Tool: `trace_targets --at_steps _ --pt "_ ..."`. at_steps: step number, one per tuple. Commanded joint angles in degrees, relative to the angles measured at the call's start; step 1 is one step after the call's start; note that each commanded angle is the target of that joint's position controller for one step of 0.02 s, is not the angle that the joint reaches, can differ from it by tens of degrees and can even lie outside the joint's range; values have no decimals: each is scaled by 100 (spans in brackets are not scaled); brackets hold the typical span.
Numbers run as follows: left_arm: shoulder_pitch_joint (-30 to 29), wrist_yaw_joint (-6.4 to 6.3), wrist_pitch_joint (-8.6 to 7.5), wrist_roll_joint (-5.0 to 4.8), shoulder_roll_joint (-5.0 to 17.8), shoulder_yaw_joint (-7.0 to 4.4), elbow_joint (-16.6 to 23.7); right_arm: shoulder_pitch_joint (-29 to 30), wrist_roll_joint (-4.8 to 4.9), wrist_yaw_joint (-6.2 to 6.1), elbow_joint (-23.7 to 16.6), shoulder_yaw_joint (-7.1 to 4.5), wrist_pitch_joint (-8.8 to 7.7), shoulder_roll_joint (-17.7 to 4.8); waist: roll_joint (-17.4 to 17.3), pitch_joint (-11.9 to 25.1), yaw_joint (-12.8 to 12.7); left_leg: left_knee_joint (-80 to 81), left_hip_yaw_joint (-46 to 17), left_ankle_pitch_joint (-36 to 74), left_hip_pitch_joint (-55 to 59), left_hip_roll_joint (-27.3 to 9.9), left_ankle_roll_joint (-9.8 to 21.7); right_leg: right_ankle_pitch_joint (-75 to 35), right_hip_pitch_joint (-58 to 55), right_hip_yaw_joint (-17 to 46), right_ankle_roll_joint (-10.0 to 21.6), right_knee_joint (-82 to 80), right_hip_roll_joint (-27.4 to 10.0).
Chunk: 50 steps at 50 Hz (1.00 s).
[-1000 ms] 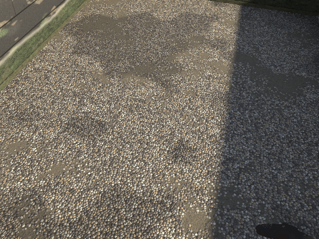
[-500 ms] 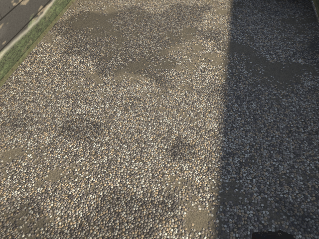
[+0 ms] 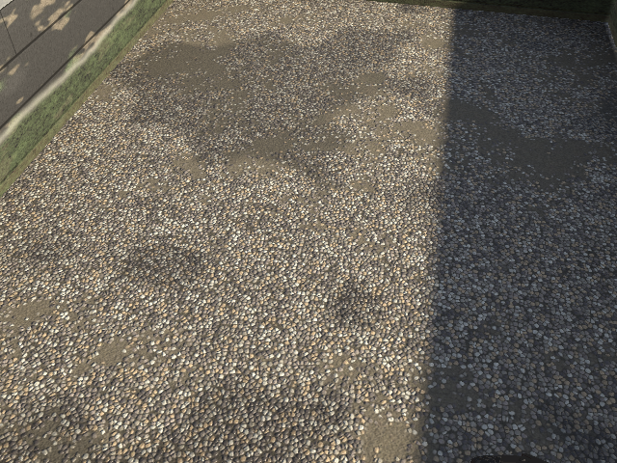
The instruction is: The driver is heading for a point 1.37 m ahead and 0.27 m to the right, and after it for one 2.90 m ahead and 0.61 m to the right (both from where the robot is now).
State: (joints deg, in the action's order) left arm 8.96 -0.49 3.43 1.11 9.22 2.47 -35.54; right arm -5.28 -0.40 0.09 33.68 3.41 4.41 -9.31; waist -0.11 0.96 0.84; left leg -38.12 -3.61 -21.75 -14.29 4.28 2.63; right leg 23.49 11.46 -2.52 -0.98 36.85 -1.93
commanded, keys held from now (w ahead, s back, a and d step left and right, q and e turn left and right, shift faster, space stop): w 1.00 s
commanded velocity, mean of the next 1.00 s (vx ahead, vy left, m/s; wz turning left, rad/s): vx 0.50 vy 0.00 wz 0.00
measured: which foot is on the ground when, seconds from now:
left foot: down 0.00-1.00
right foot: down 0.00-1.00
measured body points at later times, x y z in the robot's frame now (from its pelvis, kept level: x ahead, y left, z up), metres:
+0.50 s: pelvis +0.00 +0.00 +0.00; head -0.01 +0.00 +0.45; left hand +0.20 +0.20 -0.08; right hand +0.20 -0.21 -0.08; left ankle -0.01 +0.09 -0.72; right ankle -0.04 -0.13 -0.72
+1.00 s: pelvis +0.01 +0.00 +0.00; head +0.00 +0.00 +0.45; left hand +0.20 +0.20 -0.09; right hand +0.20 -0.20 -0.08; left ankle -0.01 +0.09 -0.72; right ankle -0.04 -0.13 -0.72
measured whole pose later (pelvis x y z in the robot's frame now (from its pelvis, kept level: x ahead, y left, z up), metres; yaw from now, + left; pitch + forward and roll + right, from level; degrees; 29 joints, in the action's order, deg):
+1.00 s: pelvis +0.01 +0.00 +0.00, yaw -1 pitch -1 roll +0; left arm 8.0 -0.6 4.0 1.4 9.2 2.4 -34.6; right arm -5.6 -0.5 0.0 33.9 3.6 3.6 -9.0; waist -0.1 0.5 1.0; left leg -39.2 -2.4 -22.9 -14.7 3.5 2.6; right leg 24.3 11.9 -1.8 -1.0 37.6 -1.4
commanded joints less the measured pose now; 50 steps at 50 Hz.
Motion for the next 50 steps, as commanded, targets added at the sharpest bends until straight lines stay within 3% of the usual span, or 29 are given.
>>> trace_targets --at_steps 1,6,7,12,13,15,17,18,20,21,23,25,26,27,29,30,32,34,35,37,38,40,41,43,44,46,47,49,50 --pt "-492 -15 -112 5 410 -105 534 605 -10 -22 -550 -132 -101 -415 -9 148 23 787 -383 1034 -398 -353 89 -994 -259 235 189 -471 -70" --pt "-367 -26 -109 12 451 -110 518 579 -11 -45 -522 -140 -100 -418 -28 182 6 694 -332 1285 -304 -346 96 -1252 -319 236 212 -452 -66" --pt "-580 -21 -36 -16 520 -112 617 750 -81 33 -622 -130 -131 -393 36 -75 116 428 -98 2158 -393 -375 88 -2448 -138 353 204 -378 -193" --pt "-489 -49 24 31 499 -160 612 536 -74 16 -484 -137 -215 -369 51 609 89 320 -47 2668 -118 -409 84 -2676 -515 234 164 -167 -138" --pt "-262 -54 -36 34 428 -159 524 360 32 -72 -381 -141 -186 -407 -48 948 -47 532 -283 1892 0 -400 97 -1432 -733 95 144 -225 -8" --pt "-653 -28 38 8 429 -116 666 859 -28 8 -584 -118 -140 -372 -83 29 34 413 -123 2504 -362 -449 111 -2172 -177 225 135 -280 -107" --pt "-590 -15 67 33 469 -151 662 568 -76 43 -499 -116 -174 -354 1 391 79 377 -81 2549 -293 -437 92 -2349 -384 233 141 -157 -116" --pt "-327 -27 -6 40 401 -149 569 345 22 -46 -386 -126 -172 -406 -67 808 -58 605 -333 1696 -153 -423 103 -1207 -644 114 128 -222 -12" --pt "-464 -21 -40 31 378 -118 593 628 40 -63 -477 -130 -136 -435 -116 271 -81 723 -429 1486 -322 -460 131 -928 -350 140 140 -361 8" --pt "-750 -15 24 -8 440 -113 700 832 -26 25 -600 -110 -146 -397 -34 -96 47 473 -160 2312 -476 -469 113 -2024 -112 263 139 -294 -115" --pt "-405 -22 -24 29 404 -140 582 320 5 -34 -406 -115 -168 -405 -7 660 -29 647 -341 1545 -233 -429 103 -1157 -572 158 147 -248 -20" --pt "-751 -16 12 0 405 -101 705 778 -42 32 -602 -107 -172 -390 -23 -26 61 475 -149 2262 -451 -455 109 -2063 -132 285 143 -304 -129" --pt "-712 -16 22 17 466 -141 676 577 -85 49 -550 -104 -193 -342 86 275 116 435 -119 2362 -325 -456 102 -2208 -283 301 160 -226 -136" --pt "-433 -27 -40 24 406 -145 582 307 7 -35 -415 -111 -181 -397 15 684 -19 654 -337 1552 -205 -442 103 -1123 -572 160 144 -246 -6" --pt "-514 -20 -61 30 333 -97 599 574 28 -54 -500 -115 -146 -410 -101 254 -50 742 -408 1373 -340 -456 125 -918 -319 178 147 -371 -1" --pt "-781 -13 0 -6 411 -102 703 783 -41 32 -626 -96 -162 -363 -15 -81 76 490 -148 2247 -447 -469 112 -2033 -86 298 143 -309 -116" --pt "-410 -25 -47 29 386 -134 572 287 -2 -33 -425 -105 -181 -378 -13 698 -10 648 -320 1524 -188 -436 105 -1155 -561 179 145 -252 -15" --pt "-488 -23 -73 30 338 -96 586 552 24 -56 -505 -113 -153 -401 -108 278 -42 731 -390 1387 -302 -453 128 -958 -320 189 150 -373 -1" --pt "-757 -17 -10 -2 417 -102 692 770 -45 29 -631 -94 -167 -355 -18 -68 81 480 -138 2270 -415 -470 118 -2080 -83 306 145 -308 -116" --pt "-643 -19 20 32 438 -131 667 486 -98 53 -538 -97 -206 -333 34 369 121 402 -75 2424 -282 -450 101 -2338 -317 302 147 -190 -132" --pt "-352 -34 -54 35 376 -135 559 254 5 -41 -415 -108 -204 -376 -35 842 -19 617 -299 1604 -94 -439 107 -1197 -614 169 133 -236 -10" --pt "-475 -28 -73 30 345 -103 578 562 34 -63 -509 -111 -155 -395 -121 291 -49 722 -392 1459 -269 -475 136 -934 -311 175 139 -359 19" --pt "-751 -20 -3 1 407 -101 688 783 -35 25 -636 -90 -162 -347 -40 -78 75 473 -136 2320 -418 -484 125 -2046 -66 291 132 -292 -102" --pt "-627 -18 27 38 427 -128 664 490 -93 53 -543 -91 -204 -324 12 365 114 398 -74 2444 -287 -460 107 -2303 -302 295 136 -174 -121" --pt "-333 -33 -48 40 370 -133 555 252 8 -41 -419 -104 -204 -371 -55 838 -26 617 -304 1612 -101 -451 114 -1163 -600 166 124 -222 -2" --pt "-462 -28 -71 34 345 -102 575 556 36 -62 -513 -108 -158 -394 -128 282 -54 727 -401 1453 -283 -488 144 -905 -299 174 132 -347 25" --pt "-745 -20 -2 5 404 -100 687 779 -31 26 -641 -86 -166 -346 -42 -87 70 475 -141 2318 -433 -494 131 -2017 -55 290 125 -282 -96" --pt "-360 -29 -44 39 377 -127 554 267 4 -36 -438 -96 -184 -365 -46 692 -17 631 -313 1573 -180 -460 122 -1142 -530 180 131 -224 1" --pt "-403 -27 -61 36 328 -97 579 461 29 -53 -484 -102 -171 -397 -135 375 -64 700 -358 1466 -279 -470 134 -1005 -360 175 124 -305 19"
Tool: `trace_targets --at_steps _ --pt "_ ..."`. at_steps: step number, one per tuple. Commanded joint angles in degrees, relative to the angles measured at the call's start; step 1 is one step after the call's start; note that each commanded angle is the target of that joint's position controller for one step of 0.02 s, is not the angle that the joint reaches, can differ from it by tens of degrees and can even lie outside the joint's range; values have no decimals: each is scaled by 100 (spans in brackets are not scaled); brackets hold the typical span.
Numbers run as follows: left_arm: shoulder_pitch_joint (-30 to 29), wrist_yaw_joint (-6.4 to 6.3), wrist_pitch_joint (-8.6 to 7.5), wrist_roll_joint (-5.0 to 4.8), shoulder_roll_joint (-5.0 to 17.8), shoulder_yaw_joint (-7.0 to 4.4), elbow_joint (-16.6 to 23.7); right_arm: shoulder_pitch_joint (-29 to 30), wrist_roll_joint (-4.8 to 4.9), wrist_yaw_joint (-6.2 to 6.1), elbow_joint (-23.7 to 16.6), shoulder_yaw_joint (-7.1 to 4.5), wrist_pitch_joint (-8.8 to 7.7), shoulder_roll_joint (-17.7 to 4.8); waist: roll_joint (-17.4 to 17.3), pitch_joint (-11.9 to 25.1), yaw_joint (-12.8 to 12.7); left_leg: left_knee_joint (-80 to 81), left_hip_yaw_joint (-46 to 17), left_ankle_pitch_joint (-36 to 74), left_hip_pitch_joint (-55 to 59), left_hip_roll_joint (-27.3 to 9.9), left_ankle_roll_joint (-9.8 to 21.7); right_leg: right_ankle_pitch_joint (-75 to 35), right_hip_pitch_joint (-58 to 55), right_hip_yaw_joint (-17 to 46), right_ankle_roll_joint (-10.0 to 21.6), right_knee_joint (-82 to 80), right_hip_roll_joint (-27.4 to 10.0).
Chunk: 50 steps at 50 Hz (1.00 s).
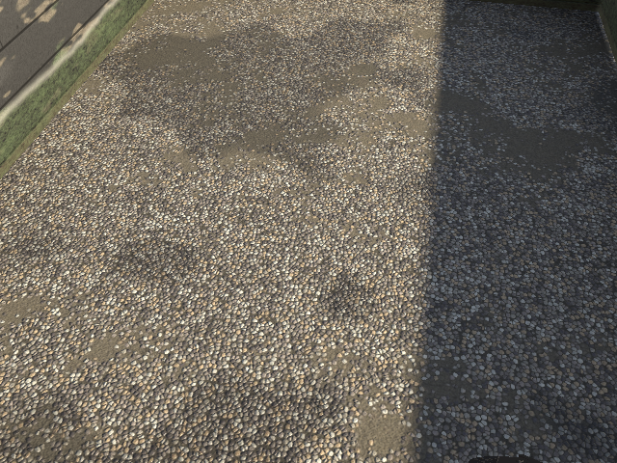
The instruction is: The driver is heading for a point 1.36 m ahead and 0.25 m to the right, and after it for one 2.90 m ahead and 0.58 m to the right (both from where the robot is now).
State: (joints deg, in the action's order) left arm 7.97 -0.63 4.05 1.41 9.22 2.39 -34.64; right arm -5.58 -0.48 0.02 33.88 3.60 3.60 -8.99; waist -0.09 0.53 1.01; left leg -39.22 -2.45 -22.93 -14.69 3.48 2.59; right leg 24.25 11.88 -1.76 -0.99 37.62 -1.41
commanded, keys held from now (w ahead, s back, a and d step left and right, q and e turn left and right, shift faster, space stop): w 1.00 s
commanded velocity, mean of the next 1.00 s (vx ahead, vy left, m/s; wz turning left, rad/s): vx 0.50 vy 0.00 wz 0.00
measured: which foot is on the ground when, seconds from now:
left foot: down 0.00-1.00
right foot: down 0.00-1.00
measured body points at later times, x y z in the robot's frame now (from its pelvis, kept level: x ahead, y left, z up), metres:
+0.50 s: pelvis +0.00 +0.00 +0.00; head -0.01 +0.00 +0.45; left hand +0.19 +0.20 -0.09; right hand +0.20 -0.20 -0.07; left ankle -0.02 +0.09 -0.72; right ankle -0.04 -0.13 -0.72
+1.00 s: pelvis +0.00 +0.00 +0.00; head -0.01 +0.00 +0.45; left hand +0.19 +0.20 -0.09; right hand +0.20 -0.20 -0.08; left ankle -0.02 +0.09 -0.72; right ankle -0.04 -0.13 -0.72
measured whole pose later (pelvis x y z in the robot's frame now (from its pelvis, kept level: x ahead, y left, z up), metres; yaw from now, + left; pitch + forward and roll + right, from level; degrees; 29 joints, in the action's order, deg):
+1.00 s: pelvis +0.00 +0.00 +0.00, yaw +0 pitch -1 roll -1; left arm 8.3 -0.7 3.8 1.5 9.0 2.6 -35.0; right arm -6.5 -0.3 -0.3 33.8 3.7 3.4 -8.8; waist -0.2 0.8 1.0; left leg -39.6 -1.8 -23.2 -14.7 3.1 2.7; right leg 24.5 11.8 -1.3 -1.1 37.8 -1.3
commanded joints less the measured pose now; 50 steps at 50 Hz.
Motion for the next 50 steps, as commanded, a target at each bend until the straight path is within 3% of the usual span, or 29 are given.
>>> trace_targets --at_steps 1,3,5,6,8,9,11,12,14,16,18,20,21,23,25,27,29,30,32,34,36,38,39,41,43,44,46,47,50 --pt "-605 -9 -65 -13 385 -85 591 768 -37 36 -655 -106 -106 -379 -53 38 52 571 -246 2433 -365 -400 135 -2147 -131 222 125 -353 -159" --pt "-266 -21 -113 5 392 -129 462 290 18 -32 -459 -115 -115 -401 -30 754 -34 740 -430 1725 -122 -391 128 -1205 -582 98 128 -288 -38" --pt "-352 -14 -131 10 327 -83 480 555 40 -51 -543 -119 -78 -417 -132 309 -65 831 -506 1545 -272 -406 150 -1009 -330 113 133 -411 -35" --pt "-628 -7 -69 -20 401 -89 590 776 -31 35 -671 -99 -94 -368 -33 -31 57 579 -249 2428 -388 -413 138 -2128 -98 229 128 -348 -149" --pt "-517 -9 -42 12 424 -118 566 492 -86 59 -578 -101 -138 -347 25 410 97 501 -185 2562 -259 -392 120 -2383 -337 230 132 -232 -169" --pt "-224 -23 -115 11 367 -122 455 248 17 -34 -450 -114 -136 -394 -47 879 -41 721 -411 1733 -74 -385 126 -1246 -635 103 120 -279 -49" --pt "-361 -17 -134 5 338 -91 476 552 45 -55 -545 -117 -88 -414 -127 320 -68 833 -507 1576 -259 -422 155 -989 -333 110 128 -401 -21" --pt "-646 -9 -66 -21 393 -88 590 780 -23 33 -675 -94 -97 -362 -40 -45 55 580 -247 2446 -407 -425 141 -2100 -89 222 120 -337 -141" --pt "-255 -18 -107 12 368 -115 455 264 12 -29 -468 -105 -113 -382 -52 742 -31 736 -415 1696 -149 -393 131 -1224 -568 116 126 -280 -45" --pt "-603 -12 -67 -9 376 -82 583 741 -38 34 -666 -96 -117 -363 -56 42 53 566 -234 2439 -376 -411 140 -2152 -125 232 120 -335 -152" --pt "-260 -23 -114 7 384 -124 451 258 17 -33 -468 -107 -125 -387 -39 761 -32 735 -414 1722 -129 -404 133 -1209 -577 111 124 -270 -32" --pt "-349 -16 -132 11 319 -79 470 522 39 -53 -550 -111 -88 -404 -139 311 -62 828 -491 1537 -283 -419 155 -1012 -324 126 130 -394 -28" --pt "-626 -9 -70 -16 391 -84 582 749 -32 33 -680 -91 -103 -355 -37 -30 58 574 -235 2423 -398 -423 142 -2131 -89 240 124 -333 -142" --pt "-244 -20 -113 11 372 -113 445 238 9 -31 -471 -103 -121 -381 -43 750 -28 727 -400 1685 -144 -396 132 -1251 -570 129 130 -275 -44" --pt "-598 -14 -70 -8 375 -79 576 722 -39 31 -670 -94 -121 -359 -48 39 57 556 -221 2439 -376 -414 140 -2180 -118 243 123 -330 -150" --pt "-253 -25 -115 7 381 -120 444 238 15 -35 -471 -104 -128 -381 -37 761 -29 723 -396 1722 -128 -407 133 -1234 -573 122 126 -264 -29" --pt "-341 -17 -132 11 318 -75 463 502 38 -55 -553 -108 -91 -398 -138 314 -60 818 -475 1539 -282 -423 155 -1031 -320 136 131 -387 -25" --pt "-619 -10 -70 -14 389 -81 577 732 -33 30 -683 -89 -107 -349 -37 -29 59 565 -222 2426 -398 -427 142 -2150 -84 248 126 -326 -138" --pt "-236 -22 -114 11 370 -110 439 221 7 -33 -473 -101 -125 -375 -43 752 -26 717 -385 1685 -143 -401 133 -1268 -565 138 131 -268 -41" --pt "-592 -16 -70 -6 374 -76 572 707 -41 28 -672 -92 -125 -353 -48 39 57 548 -209 2440 -377 -419 140 -2195 -113 251 125 -323 -146" --pt "-246 -26 -115 8 379 -117 439 223 14 -37 -472 -102 -131 -377 -38 762 -28 716 -383 1720 -129 -413 133 -1246 -567 130 127 -258 -26" --pt "-337 -18 -132 12 316 -72 459 487 37 -57 -554 -106 -94 -393 -138 313 -59 812 -462 1535 -284 -429 156 -1040 -314 145 132 -380 -20" --pt "-615 -10 -70 -13 387 -78 574 720 -34 28 -685 -87 -110 -344 -38 -30 59 559 -211 2424 -401 -433 142 -2159 -77 256 127 -320 -134" --pt "-232 -22 -114 12 369 -107 435 207 6 -35 -474 -99 -128 -370 -44 751 -26 712 -373 1677 -146 -407 133 -1273 -558 147 132 -263 -36" --pt "-326 -19 -138 10 325 -72 453 468 33 -58 -552 -107 -101 -395 -127 317 -56 806 -449 1526 -278 -426 154 -1071 -317 155 138 -381 -22" --pt "-609 -13 -75 -13 395 -78 569 707 -37 26 -684 -88 -115 -346 -26 -31 62 553 -204 2421 -397 -433 142 -2192 -79 265 132 -321 -135" --pt "-496 -16 -46 18 416 -106 546 430 -90 50 -592 -90 -154 -325 27 411 101 468 -137 2555 -264 -412 121 -2441 -312 266 136 -207 -156" --pt "-203 -29 -117 13 358 -108 433 174 11 -41 -459 -103 -152 -371 -47 881 -33 690 -353 1717 -80 -408 127 -1298 -612 143 125 -252 -34" --pt "-369 -15 -133 8 335 -76 455 497 36 -57 -565 -104 -82 -389 -124 204 -54 825 -460 1527 -330 -449 161 -1030 -263 156 139 -374 -5"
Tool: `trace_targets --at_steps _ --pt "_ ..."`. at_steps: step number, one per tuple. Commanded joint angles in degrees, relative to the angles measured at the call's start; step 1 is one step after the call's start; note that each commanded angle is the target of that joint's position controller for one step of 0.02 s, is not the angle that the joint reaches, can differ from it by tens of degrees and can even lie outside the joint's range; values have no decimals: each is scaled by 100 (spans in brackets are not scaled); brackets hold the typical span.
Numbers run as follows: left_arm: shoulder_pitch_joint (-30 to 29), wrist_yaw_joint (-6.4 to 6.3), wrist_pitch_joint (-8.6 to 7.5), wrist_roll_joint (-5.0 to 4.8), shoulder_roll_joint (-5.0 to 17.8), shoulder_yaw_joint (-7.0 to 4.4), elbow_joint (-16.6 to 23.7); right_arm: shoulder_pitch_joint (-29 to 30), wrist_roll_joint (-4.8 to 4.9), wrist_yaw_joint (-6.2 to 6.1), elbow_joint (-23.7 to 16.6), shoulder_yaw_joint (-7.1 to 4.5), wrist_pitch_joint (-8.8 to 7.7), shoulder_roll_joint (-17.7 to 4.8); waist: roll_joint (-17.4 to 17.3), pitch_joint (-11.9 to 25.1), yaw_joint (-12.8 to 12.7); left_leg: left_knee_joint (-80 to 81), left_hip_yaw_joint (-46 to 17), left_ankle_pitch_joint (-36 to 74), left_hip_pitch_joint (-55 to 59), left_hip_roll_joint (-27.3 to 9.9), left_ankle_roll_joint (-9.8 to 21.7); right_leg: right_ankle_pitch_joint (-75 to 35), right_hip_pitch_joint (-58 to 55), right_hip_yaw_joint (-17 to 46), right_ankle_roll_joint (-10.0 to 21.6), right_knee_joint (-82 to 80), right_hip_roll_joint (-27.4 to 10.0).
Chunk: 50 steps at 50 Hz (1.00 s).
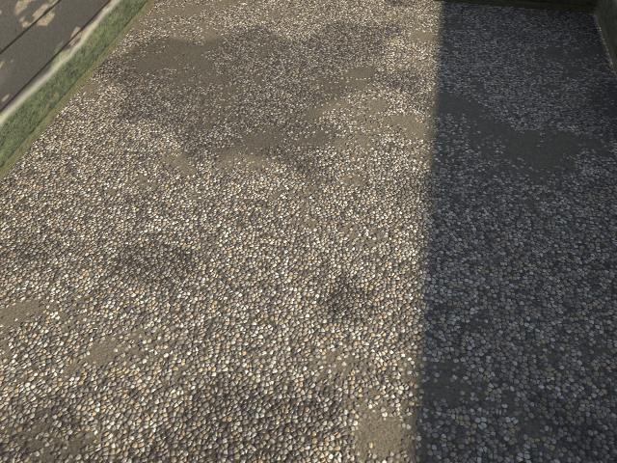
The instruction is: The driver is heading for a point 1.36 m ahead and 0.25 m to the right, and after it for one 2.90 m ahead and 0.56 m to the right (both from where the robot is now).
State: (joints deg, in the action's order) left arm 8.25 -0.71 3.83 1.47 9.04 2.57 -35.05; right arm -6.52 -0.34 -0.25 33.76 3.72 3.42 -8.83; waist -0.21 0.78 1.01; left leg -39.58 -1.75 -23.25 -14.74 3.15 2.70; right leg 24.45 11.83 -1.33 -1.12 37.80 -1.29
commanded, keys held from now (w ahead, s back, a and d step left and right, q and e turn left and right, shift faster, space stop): w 0.42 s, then no key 0.58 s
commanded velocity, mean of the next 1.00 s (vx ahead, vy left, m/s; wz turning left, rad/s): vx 0.32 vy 0.00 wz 0.00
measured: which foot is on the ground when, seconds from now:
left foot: down 0.00-1.00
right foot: down 0.00-1.00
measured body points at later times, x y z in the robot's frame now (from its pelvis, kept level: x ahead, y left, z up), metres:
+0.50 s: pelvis +0.00 +0.00 +0.00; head -0.01 +0.00 +0.45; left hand +0.18 +0.20 -0.09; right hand +0.19 -0.20 -0.08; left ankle -0.02 +0.09 -0.72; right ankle -0.04 -0.13 -0.72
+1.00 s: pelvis +0.00 +0.00 +0.03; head +0.01 +0.00 +0.48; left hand +0.15 +0.21 -0.09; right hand +0.15 -0.21 -0.08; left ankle -0.02 +0.09 -0.72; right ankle -0.04 -0.13 -0.72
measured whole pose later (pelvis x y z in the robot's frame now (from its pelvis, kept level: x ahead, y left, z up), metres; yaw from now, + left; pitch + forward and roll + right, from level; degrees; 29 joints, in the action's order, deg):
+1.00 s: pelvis +0.00 +0.00 +0.03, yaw -1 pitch +0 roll +0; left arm 10.4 -0.4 5.1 1.0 10.5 1.9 -39.6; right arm -9.6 -0.5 0.8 39.9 2.8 2.4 -9.5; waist 0.2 0.4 0.7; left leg -20.0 -0.6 -12.9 -7.5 2.8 2.5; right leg 14.5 5.8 0.2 -1.2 19.8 -1.3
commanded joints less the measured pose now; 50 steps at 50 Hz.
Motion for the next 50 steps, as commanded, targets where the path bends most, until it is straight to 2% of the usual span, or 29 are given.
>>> trace_targets --at_steps 1,3,4,5,7,8,9,10,11,12,13,14,15,16,17,18,19,20,21,22,23,24,25,26,27,31,34,40,50 --pt "-650 -1 -43 -21 405 -89 619 791 -43 55 -679 -95 -80 -358 -33 -119 64 598 -263 2431 -447 -404 126 -2188 -41 223 136 -329 -139" --pt "-505 -5 -27 15 435 -122 582 502 -110 78 -579 -102 -141 -335 38 412 100 502 -198 2562 -246 -379 110 -2474 -314 238 151 -225 -169" --pt "-222 -20 -99 5 380 -125 468 250 -6 -14 -446 -114 -140 -385 -28 866 -32 725 -413 1724 -72 -377 116 -1327 -609 110 140 -270 -46" --pt "-310 -15 -113 -3 336 -94 493 484 25 -32 -501 -118 -118 -413 -113 471 -73 802 -474 1622 -201 -397 137 -1147 -403 101 138 -357 -21" --pt "-399 -8 -112 0 353 -91 493 580 23 -31 -553 -116 -67 -405 -105 172 -52 858 -519 1551 -328 -419 149 -1060 -251 122 154 -391 -15" --pt "-652 -1 -43 -21 403 -87 618 781 -43 54 -679 -95 -82 -356 -29 -123 66 595 -254 2424 -450 -407 125 -2196 -34 230 138 -327 -136" --pt "-561 0 -27 7 437 -111 582 569 -103 74 -619 -96 -110 -319 40 237 114 528 -211 2502 -315 -389 116 -2398 -210 257 157 -257 -168" --pt "-236 -14 -97 7 388 -118 464 254 -16 -10 -461 -109 -118 -377 -20 750 -21 732 -409 1684 -122 -378 119 -1342 -554 132 152 -277 -46" --pt "-297 -12 -112 0 343 -89 491 453 14 -29 -506 -116 -105 -412 -107 409 -65 805 -456 1586 -239 -388 130 -1195 -377 121 145 -355 -24" --pt "-610 -10 -54 -11 394 -87 603 759 -59 49 -662 -101 -118 -360 -25 15 60 566 -244 2456 -372 -399 128 -2262 -95 237 145 -330 -148" --pt "-561 -11 -39 7 451 -123 575 573 -98 64 -611 -100 -136 -320 67 322 107 515 -211 2558 -242 -403 121 -2399 -248 251 160 -252 -158" --pt "-265 -21 -95 1 395 -125 470 273 -4 -16 -462 -111 -121 -383 -21 732 -23 731 -409 1738 -123 -395 119 -1306 -542 117 147 -264 -27" --pt "-325 -14 -101 0 329 -87 498 474 23 -31 -509 -113 -97 -409 -127 372 -68 807 -459 1613 -266 -403 131 -1155 -349 111 137 -345 -14" --pt "-358 -11 -110 5 330 -81 491 536 20 -36 -542 -114 -84 -398 -125 286 -56 832 -490 1554 -281 -412 143 -1090 -291 129 149 -383 -19" --pt "-636 -3 -49 -16 401 -88 608 776 -51 49 -675 -95 -99 -348 -28 -56 61 578 -247 2449 -398 -414 130 -2206 -53 237 143 -322 -131" --pt "-568 -3 -30 6 446 -117 583 567 -97 68 -618 -96 -117 -317 45 255 110 525 -203 2525 -297 -403 116 -2366 -209 253 153 -245 -149" --pt "-250 -15 -92 6 382 -116 466 260 -11 -13 -464 -106 -117 -375 -33 726 -23 731 -404 1690 -141 -392 121 -1312 -531 131 148 -267 -35" --pt "-304 -12 -107 2 335 -87 494 453 17 -31 -508 -114 -104 -407 -121 397 -67 806 -451 1583 -251 -400 131 -1170 -359 124 140 -346 -16" --pt "-349 -11 -116 4 338 -81 487 522 17 -36 -541 -115 -90 -401 -117 289 -54 831 -482 1534 -278 -411 143 -1104 -291 139 153 -384 -20" --pt "-592 -4 -53 -7 408 -85 592 721 -57 47 -655 -92 -105 -347 -18 -54 61 601 -269 2393 -384 -423 140 -2153 -49 265 154 -350 -137" --pt "-486 -3 -31 20 442 -105 553 471 -104 66 -577 -87 -121 -310 46 240 109 592 -259 2411 -268 -425 133 -2231 -189 298 170 -314 -165" --pt "-89 -9 -82 18 367 -91 379 92 -6 -8 -368 -83 -113 -346 -25 681 -23 879 -498 1507 -122 -446 138 -1065 -532 214 165 -443 -69" --pt "-121 -1 -89 21 326 -62 383 260 13 -23 -388 -84 -99 -370 -95 250 -71 1030 -563 1347 -279 -458 147 -844 -356 246 163 -625 -58" --pt "-517 4 -37 9 350 -44 534 605 -64 50 -553 -64 -117 -316 -53 -209 53 853 -388 2215 -365 -463 139 -1903 -17 362 158 -620 -187" --pt "-490 22 -10 49 279 -21 497 403 -167 80 -465 -1 -124 -158 -52 174 101 1043 -442 2368 -96 -545 134 -1974 -172 415 150 -683 -226" --pt "-274 27 7 65 364 -36 314 211 -140 96 -245 -9 -179 -250 -17 229 31 1536 -590 2616 184 -671 97 -2038 -511 542 90 -1245 -310" --pt "-115 29 13 38 452 -86 159 73 -92 99 -84 -62 -205 -352 -18 256 -10 1827 -618 2803 396 -729 122 -2209 -739 584 105 -1523 -354" --pt "-41 29 14 -28 460 -135 13 19 -20 103 80 -116 -234 -356 -18 433 -42 2075 -574 3115 706 -779 152 -2493 -936 577 108 -1766 -395" --pt "17 19 54 -45 562 -171 -23 -52 -18 93 177 -192 -175 -447 -9 386 -32 2118 -511 3143 811 -807 173 -2515 -783 556 131 -1873 -405"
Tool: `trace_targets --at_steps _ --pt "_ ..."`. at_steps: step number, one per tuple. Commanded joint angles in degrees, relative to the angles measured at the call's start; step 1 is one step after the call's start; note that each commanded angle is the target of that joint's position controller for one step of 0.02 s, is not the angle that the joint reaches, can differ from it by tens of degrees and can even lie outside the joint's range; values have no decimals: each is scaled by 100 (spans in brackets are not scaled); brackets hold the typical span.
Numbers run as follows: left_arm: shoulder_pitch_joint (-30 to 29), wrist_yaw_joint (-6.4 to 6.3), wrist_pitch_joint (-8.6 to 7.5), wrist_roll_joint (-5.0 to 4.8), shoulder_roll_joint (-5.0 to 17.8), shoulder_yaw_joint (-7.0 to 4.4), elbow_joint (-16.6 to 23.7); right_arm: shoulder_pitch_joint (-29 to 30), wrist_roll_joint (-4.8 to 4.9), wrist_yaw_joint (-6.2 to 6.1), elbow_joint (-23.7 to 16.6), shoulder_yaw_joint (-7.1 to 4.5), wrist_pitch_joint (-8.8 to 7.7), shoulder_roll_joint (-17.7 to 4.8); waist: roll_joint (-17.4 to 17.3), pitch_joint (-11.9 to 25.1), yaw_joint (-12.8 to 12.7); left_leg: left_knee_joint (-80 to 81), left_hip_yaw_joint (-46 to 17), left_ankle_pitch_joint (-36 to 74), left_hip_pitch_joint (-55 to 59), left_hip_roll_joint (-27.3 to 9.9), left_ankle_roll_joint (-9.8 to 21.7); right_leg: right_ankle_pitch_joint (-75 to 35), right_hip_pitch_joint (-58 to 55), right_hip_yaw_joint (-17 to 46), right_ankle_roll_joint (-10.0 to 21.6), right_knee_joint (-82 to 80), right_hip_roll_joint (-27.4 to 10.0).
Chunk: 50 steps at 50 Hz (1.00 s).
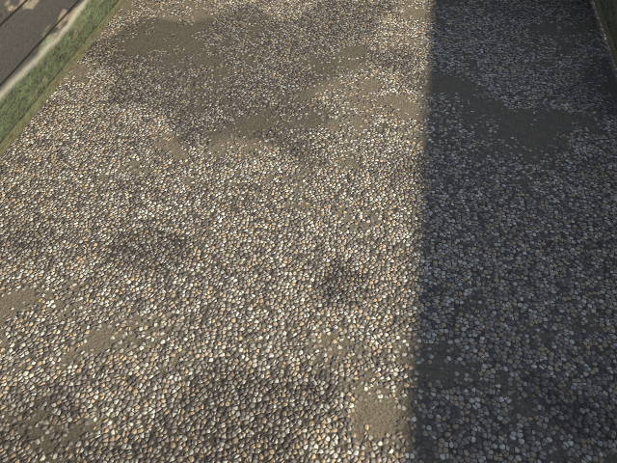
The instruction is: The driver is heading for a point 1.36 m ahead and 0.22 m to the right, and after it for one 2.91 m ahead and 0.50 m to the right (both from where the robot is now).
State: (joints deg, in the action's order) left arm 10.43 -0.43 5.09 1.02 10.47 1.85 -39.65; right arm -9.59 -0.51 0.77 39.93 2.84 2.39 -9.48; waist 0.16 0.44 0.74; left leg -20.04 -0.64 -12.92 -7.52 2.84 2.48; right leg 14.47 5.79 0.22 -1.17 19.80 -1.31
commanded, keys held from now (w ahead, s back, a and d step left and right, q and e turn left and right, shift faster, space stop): no key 0.40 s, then w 0.60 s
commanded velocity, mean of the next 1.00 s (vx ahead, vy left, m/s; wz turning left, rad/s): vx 0.20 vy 0.00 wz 0.00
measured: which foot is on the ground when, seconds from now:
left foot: down 0.00-1.00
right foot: down 0.00-1.00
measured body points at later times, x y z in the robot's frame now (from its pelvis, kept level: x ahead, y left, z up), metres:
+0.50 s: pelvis -0.01 -0.01 -0.01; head -0.02 -0.01 +0.44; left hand +0.13 +0.20 -0.12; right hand +0.15 -0.22 -0.11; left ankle -0.03 +0.09 -0.75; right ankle -0.05 -0.13 -0.75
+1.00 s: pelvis +0.00 -0.01 -0.02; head +0.00 -0.01 +0.43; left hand +0.20 +0.19 -0.11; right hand +0.19 -0.21 -0.11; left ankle -0.03 +0.09 -0.75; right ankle -0.04 -0.13 -0.75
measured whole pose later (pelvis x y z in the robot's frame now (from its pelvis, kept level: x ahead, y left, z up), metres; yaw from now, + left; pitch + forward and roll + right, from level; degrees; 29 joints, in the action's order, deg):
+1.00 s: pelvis +0.00 -0.01 -0.02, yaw +0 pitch -1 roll +0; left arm 6.5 -0.9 5.5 1.6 9.5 2.8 -34.4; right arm -5.7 -1.5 -0.2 36.0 3.4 3.0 -8.6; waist -0.1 -0.2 1.1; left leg -36.3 -0.7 -21.8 -13.3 1.5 1.4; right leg 23.0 11.2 0.3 0.0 35.3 0.2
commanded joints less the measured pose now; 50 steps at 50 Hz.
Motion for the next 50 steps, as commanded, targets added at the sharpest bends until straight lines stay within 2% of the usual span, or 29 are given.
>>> trace_targets --at_steps 1,5,6,8,12,13,20,21,22,23,24,27,32,33,34,37,42,50 --pt "-195 -8 -70 1 429 -101 441 251 -3 -10 -437 -109 -66 -390 -47 405 -4 163 -620 2088 83 -777 196 -1499 -157 402 138 -79 -403" --pt "-179 0 -64 5 460 -104 461 247 -8 -9 -433 -128 -46 -414 -51 355 -4 165 -618 1973 44 -781 199 -1413 -81 411 147 -103 -402" --pt "-141 -50 -93 -22 547 -133 376 319 66 -116 -423 -163 -4 -566 -24 335 -72 -4 -664 1836 -127 -700 186 -1008 -149 297 153 88 -225" --pt "-105 -72 -114 -24 480 -105 398 379 41 -191 -488 -159 54 -546 -74 344 -65 -95 -638 1692 -213 -692 203 -922 3 299 182 170 -235" --pt "-163 -71 -115 -3 509 -102 465 373 -5 -204 -557 -169 123 -538 -74 318 -15 -305 -596 1495 -358 -641 219 -1044 171 310 259 351 -237" --pt "-168 -82 -133 -14 532 -108 482 391 40 -215 -579 -204 129 -601 -46 280 1 -383 -602 1434 -396 -624 203 -1108 241 292 274 397 -235" --pt "-212 -59 -137 14 538 -103 612 404 -19 -232 -691 -223 194 -595 -59 317 37 -590 -615 1026 -599 -595 193 -997 363 322 360 527 -228" --pt "-189 -46 -147 28 350 -28 600 380 -32 -220 -677 -157 187 -437 -85 469 37 -346 -661 583 -523 -626 147 -568 276 344 316 329 -245" --pt "-205 -29 -155 34 195 42 568 407 -33 -196 -642 -100 178 -315 -123 354 25 -59 -711 158 -547 -631 87 -139 254 364 260 99 -234" --pt "-179 -19 -159 39 168 69 515 415 -35 -172 -597 -77 168 -296 -149 181 5 133 -736 -77 -602 -617 47 62 206 381 226 -49 -224" --pt "-132 -19 -162 48 236 64 458 396 -43 -153 -550 -82 156 -348 -155 41 -7 226 -734 -148 -621 -589 36 128 170 378 225 -96 -205" --pt "28 -30 -196 39 418 23 352 332 -26 -135 -469 -113 100 -481 -119 -34 -40 187 -678 -72 -586 -516 86 114 72 336 282 -26 -154" --pt "-6 -36 -255 -13 368 31 380 366 -2 -164 -477 -108 60 -441 -3 -53 -30 -247 -482 -128 -625 -374 143 68 154 233 381 300 -52" --pt "-366 -29 -199 -11 347 48 605 636 -113 -88 -649 -58 43 -267 15 -232 71 -534 -293 774 -712 -367 143 -1181 327 353 385 489 -190" --pt "-282 -34 -177 -4 402 21 616 472 -149 -74 -635 -55 19 -243 83 161 86 -656 -259 926 -549 -369 142 -1499 129 366 416 601 -218" --pt "-254 -64 -136 13 399 4 707 446 -132 -110 -665 -64 -14 -289 125 413 55 -933 -175 1305 -503 -349 120 -1964 -45 319 421 873 -190" --pt "-378 -77 -52 44 354 -3 859 558 -120 -133 -767 -47 0 -266 35 442 31 -1185 -116 1680 -551 -365 95 -2022 34 235 347 1150 -108" --pt "-706 -53 -38 59 301 -24 1025 742 -96 -90 -902 -30 -31 -258 -60 490 28 -1298 -152 1874 -656 -445 97 -1684 160 192 233 1370 -58"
